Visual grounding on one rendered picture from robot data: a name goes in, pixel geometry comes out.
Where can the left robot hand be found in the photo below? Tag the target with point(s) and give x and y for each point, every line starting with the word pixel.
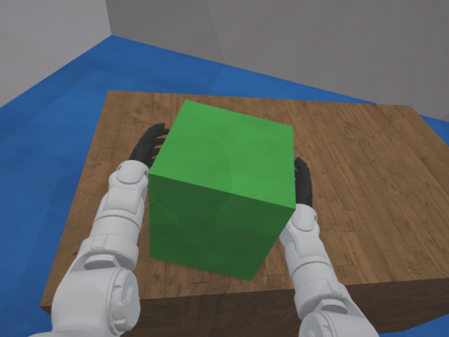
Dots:
pixel 145 149

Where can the left robot forearm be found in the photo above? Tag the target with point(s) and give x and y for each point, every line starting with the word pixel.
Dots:
pixel 114 235

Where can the robot right upper arm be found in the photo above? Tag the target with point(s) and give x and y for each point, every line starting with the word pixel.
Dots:
pixel 322 323

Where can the right robot hand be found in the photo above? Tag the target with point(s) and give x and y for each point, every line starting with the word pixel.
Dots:
pixel 303 188

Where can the pedestal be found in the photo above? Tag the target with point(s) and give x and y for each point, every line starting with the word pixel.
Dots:
pixel 380 189

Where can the robot left upper arm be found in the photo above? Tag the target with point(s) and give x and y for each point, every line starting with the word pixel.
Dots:
pixel 95 303

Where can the carton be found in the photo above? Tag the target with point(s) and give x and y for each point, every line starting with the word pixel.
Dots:
pixel 221 190

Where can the right robot forearm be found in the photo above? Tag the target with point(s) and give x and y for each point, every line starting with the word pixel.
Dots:
pixel 311 272

